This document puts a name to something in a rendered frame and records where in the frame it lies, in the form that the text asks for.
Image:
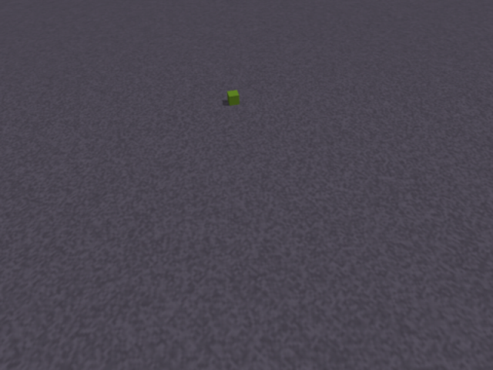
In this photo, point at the cube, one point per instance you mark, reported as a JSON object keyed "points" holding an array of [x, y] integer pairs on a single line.
{"points": [[233, 97]]}

